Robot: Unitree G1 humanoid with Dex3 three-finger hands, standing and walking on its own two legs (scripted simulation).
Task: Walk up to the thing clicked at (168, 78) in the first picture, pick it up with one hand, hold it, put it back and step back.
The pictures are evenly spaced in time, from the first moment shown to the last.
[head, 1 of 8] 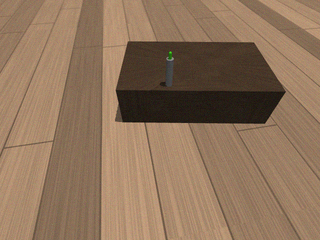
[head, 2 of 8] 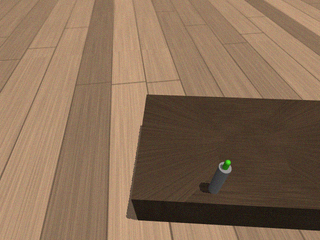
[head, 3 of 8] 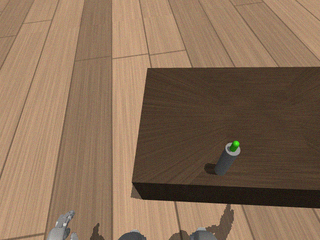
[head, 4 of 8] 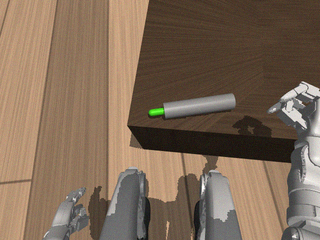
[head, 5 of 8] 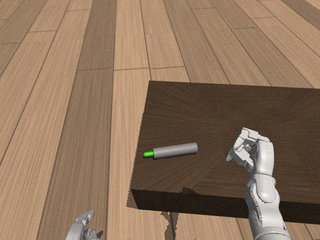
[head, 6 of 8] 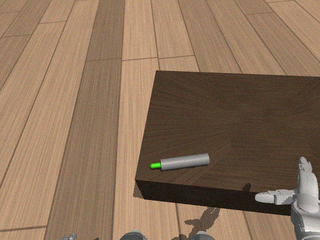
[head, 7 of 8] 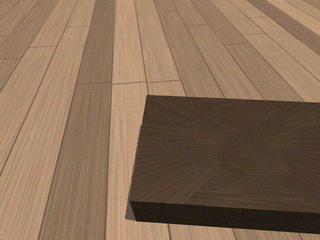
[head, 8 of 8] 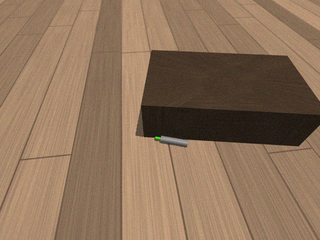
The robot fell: no
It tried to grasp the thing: yes
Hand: right
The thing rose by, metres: 0.00
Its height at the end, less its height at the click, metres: -0.47
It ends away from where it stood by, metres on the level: 0.20
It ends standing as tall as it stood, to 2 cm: no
